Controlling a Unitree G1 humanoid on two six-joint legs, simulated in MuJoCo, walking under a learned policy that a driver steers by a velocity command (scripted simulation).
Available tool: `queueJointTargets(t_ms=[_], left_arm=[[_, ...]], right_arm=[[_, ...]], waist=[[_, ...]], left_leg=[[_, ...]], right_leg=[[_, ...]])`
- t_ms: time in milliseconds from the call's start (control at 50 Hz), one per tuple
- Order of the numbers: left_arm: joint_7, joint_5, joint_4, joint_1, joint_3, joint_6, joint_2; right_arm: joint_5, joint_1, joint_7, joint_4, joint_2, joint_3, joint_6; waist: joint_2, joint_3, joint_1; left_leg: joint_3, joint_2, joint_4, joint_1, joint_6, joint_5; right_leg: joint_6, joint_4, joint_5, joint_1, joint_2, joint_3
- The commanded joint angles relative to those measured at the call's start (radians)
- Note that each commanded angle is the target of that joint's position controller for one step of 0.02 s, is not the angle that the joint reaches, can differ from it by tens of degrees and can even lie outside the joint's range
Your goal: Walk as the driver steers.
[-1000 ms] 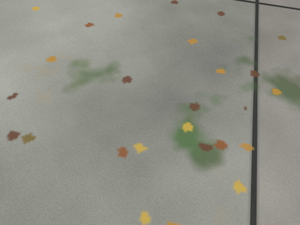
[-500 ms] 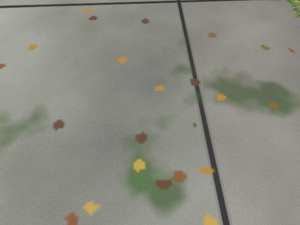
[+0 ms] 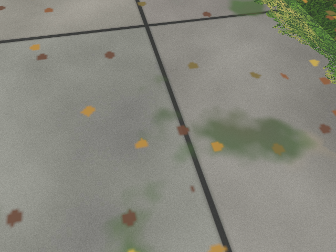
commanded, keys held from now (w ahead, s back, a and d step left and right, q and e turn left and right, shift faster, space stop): w+q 0.76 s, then w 0.02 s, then w+e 0.22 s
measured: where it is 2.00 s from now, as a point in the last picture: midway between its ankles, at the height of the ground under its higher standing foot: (119, 147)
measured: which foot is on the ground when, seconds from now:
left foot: down 0.00-0.30, up 0.32-0.76, down 0.78-1.00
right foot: up 0.00-0.26, down 0.28-0.78, up 0.80-1.00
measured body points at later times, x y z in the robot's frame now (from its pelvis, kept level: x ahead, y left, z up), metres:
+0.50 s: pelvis +0.24 -0.03 +0.01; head +0.26 -0.04 +0.46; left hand +0.26 +0.26 -0.10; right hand +0.39 -0.27 -0.12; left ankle +0.21 +0.10 -0.66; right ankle +0.24 -0.12 -0.74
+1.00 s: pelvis +0.47 +0.11 +0.00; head +0.48 +0.14 +0.45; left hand +0.41 +0.37 -0.14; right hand +0.66 -0.08 -0.12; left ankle +0.45 +0.16 -0.74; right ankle +0.53 -0.03 -0.65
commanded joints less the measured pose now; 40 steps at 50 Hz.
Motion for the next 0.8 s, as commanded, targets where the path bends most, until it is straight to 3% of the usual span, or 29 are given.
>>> queueJointTargets(t_ms=[20,120,180,220,260,280,300,320,340,360,400,420,480,560,620,700,740,760,780,800], left_arm=[[-0.009,0.012,-0.061,0.037,-0.002,-0.001,0.041],[-0.013,-0.005,-0.134,-0.175,-0.036,-0.004,0.009],[-0.004,-0.017,-0.156,-0.236,-0.037,-0.011,0.025],[0.005,-0.021,-0.165,-0.232,-0.032,-0.018,0.038],[0.016,-0.016,-0.138,-0.133,-0.022,-0.032,0.055],[0.028,-0.005,-0.115,-0.036,-0.006,-0.045,0.097],[0.042,0.017,-0.108,0.118,0.013,-0.052,0.178],[0.046,0.007,-0.097,0.121,0.038,-0.03,0.261],[0.044,-0.002,-0.107,0.066,0.026,-0.02,0.174],[0.038,-0.011,-0.12,0.009,0.006,-0.024,0.093],[0.035,-0.012,-0.113,-0.023,-0.007,-0.037,0.04],[0.036,-0.014,-0.104,-0.018,-0.008,-0.044,0.035],[0.033,-0.027,-0.072,0.033,0.002,-0.062,0.048],[0.031,-0.026,-0.039,0.073,0.008,-0.059,0.05],[0.03,-0.024,-0.024,0.08,0.013,-0.057,0.065],[0.038,-0.024,0.011,0.13,0.025,-0.043,0.102],[0.043,-0.023,0.024,0.139,0.031,-0.03,0.133],[0.046,-0.023,0.028,0.142,0.034,-0.019,0.149],[0.047,-0.027,0.028,0.143,0.031,-0.012,0.15],[0.042,-0.024,0.008,0.162,0.015,-0.012,0.106]], right_arm=[[0.014,0.07,0.006,-0.008,-0.111,-0.026,-0.022],[0.017,0.123,0.002,0.02,-0.141,-0.045,-0.007],[0.013,0.158,0.009,0.027,-0.159,-0.056,-0.003],[0.011,0.158,0.008,0.025,-0.171,-0.064,0.001],[0.014,0.135,0.002,0.016,-0.174,-0.069,0.005],[0.017,0.13,0.002,0.007,-0.145,-0.062,-0.001],[0.025,0.112,0.003,-0.03,-0.066,-0.042,-0.01],[0.036,0.172,0.001,-0.065,-0.041,-0.037,-0.003],[0.007,0.179,-0.003,-0.032,-0.108,-0.049,0.017],[0.0,0.14,0.007,-0.024,-0.107,-0.053,0.024],[-0.007,0.104,0.023,-0.025,-0.079,-0.052,0.036],[-0.014,0.098,0.03,-0.026,-0.074,-0.051,0.045],[-0.014,0.028,0.044,-0.06,-0.057,-0.047,0.06],[-0.015,-0.107,0.061,-0.113,-0.041,-0.035,0.065],[-0.012,-0.21,0.076,-0.15,-0.023,-0.018,0.06],[-0.02,-0.28,0.079,-0.186,-0.04,-0.015,0.06],[-0.026,-0.236,0.067,-0.181,-0.058,-0.023,0.06],[-0.027,-0.156,0.059,-0.161,-0.074,-0.033,0.056],[-0.036,-0.007,0.048,-0.114,-0.094,-0.047,0.046],[-0.048,0.151,0.029,-0.069,-0.161,-0.071,0.04]], waist=[[0.138,-0.048,0.018],[0.141,0.007,-0.026],[0.129,-0.01,-0.047],[0.127,-0.018,-0.036],[0.097,-0.035,0.021],[0.043,-0.088,0.063],[-0.109,-0.214,0.129],[-0.295,-0.211,0.084],[-0.143,-0.116,0.049],[-0.055,-0.038,0.032],[-0.067,0.002,0.007],[-0.082,0.002,0.001],[-0.064,-0.017,-0.003],[-0.055,0.012,0.013],[-0.06,0.041,0.029],[-0.051,0.055,0.041],[-0.07,0.01,0.014],[-0.071,-0.042,-0.023],[-0.042,-0.127,-0.089],[0.058,-0.238,-0.146]], left_leg=[[-0.309,0.225,-0.214,0.143,0.184,0.223],[-0.262,0.185,-0.268,0.053,0.179,0.105],[-0.28,0.189,-0.227,0.055,0.157,0.14],[-0.315,0.199,-0.176,0.059,0.14,0.142],[-0.328,0.168,-0.07,0.015,0.104,0.108],[-0.296,0.111,0.072,-0.044,0.076,0.089],[-0.18,0.032,0.36,-0.134,0.044,-0.085],[-0.058,-0.072,0.548,-0.377,0.027,-0.399],[-0.081,0.022,0.665,-0.421,0.037,-0.357],[-0.09,0.052,0.679,-0.416,0.036,-0.267],[-0.07,0.096,0.653,-0.376,0.013,-0.178],[-0.06,0.101,0.661,-0.367,0.001,-0.146],[-0.046,0.106,0.672,-0.411,-0.018,-0.068],[-0.018,0.117,0.551,-0.466,-0.037,0.041],[0.033,0.113,0.357,-0.384,-0.021,0.136],[0.11,0.08,0.216,-0.305,0.039,0.055],[0.152,0.016,0.186,-0.204,0.083,-0.05],[0.159,-0.024,0.165,-0.11,0.109,-0.092],[0.137,-0.053,0.089,0.098,0.141,-0.059],[-0.072,0.095,0.041,0.376,0.186,-0.153]], right_leg=[[0.037,-0.067,0.015,-0.14,-0.07,-0.007],[0.084,-0.371,0.164,-0.102,-0.08,-0.052],[0.089,-0.466,0.221,-0.023,-0.055,-0.06],[0.081,-0.518,0.199,0.039,-0.045,-0.05],[0.064,-0.632,0.195,0.205,-0.034,-0.044],[0.037,-0.676,0.151,0.355,-0.094,0.023],[-0.014,-0.752,-0.067,0.527,-0.339,0.26],[-0.102,-0.897,-0.275,0.579,-0.497,0.616],[-0.124,-0.894,-0.35,0.48,-0.479,0.607],[-0.11,-0.896,-0.251,0.401,-0.419,0.476],[-0.08,-0.921,0.042,0.325,-0.339,0.249],[-0.071,-0.925,0.15,0.316,-0.31,0.175],[-0.081,-0.92,0.404,0.35,-0.305,0.055],[-0.088,-0.933,0.491,0.366,-0.295,-0.068],[-0.072,-0.939,0.489,0.338,-0.28,-0.153],[-0.051,-0.875,0.656,0.419,-0.311,-0.217],[-0.038,-0.728,0.972,0.467,-0.315,-0.259],[-0.036,-0.586,1.077,0.475,-0.315,-0.272],[-0.021,-0.38,1.01,0.396,-0.302,-0.289],[0.0,-0.099,0.67,0.178,-0.274,-0.289]])
Keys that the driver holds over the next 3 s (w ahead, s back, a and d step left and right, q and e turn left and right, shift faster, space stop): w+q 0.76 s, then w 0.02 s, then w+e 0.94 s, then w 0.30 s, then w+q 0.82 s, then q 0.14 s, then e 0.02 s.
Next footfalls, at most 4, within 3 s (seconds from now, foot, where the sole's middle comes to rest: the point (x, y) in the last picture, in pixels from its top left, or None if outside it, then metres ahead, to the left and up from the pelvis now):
0.28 right None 0.28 -0.11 -0.78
0.78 left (124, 251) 0.49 0.18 -0.78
1.36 right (136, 178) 0.81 0.15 -0.78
1.88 left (103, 125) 1.11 0.34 -0.78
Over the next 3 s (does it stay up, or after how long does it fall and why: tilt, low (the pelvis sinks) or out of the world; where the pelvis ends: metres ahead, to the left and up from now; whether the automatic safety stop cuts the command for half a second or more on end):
stays up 1.48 0.32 -0.02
